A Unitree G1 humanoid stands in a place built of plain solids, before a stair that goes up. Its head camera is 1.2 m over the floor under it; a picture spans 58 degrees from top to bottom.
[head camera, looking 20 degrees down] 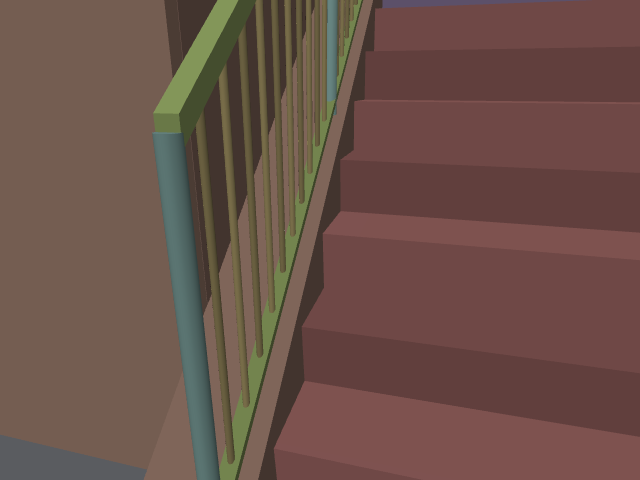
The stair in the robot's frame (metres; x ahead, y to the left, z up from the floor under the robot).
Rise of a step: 0.19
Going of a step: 0.24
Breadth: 1.40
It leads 14 degrees to the right of straight ahead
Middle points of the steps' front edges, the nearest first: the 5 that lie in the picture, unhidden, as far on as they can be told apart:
0.87 -0.63 0.57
1.10 -0.69 0.76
1.34 -0.75 0.95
1.58 -0.81 1.13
1.81 -0.87 1.32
